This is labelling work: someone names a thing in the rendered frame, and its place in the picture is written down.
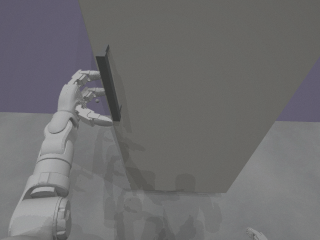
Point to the right robot hand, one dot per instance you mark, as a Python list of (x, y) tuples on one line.
[(255, 235)]

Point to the fridge door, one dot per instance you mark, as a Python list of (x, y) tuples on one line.
[(200, 82)]

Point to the robot left upper arm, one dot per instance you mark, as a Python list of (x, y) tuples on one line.
[(47, 218)]

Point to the robot left forearm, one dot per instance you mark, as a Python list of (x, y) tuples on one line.
[(52, 169)]

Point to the left robot hand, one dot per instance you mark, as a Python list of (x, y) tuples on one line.
[(71, 97)]

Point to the handle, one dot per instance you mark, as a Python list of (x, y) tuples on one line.
[(107, 80)]

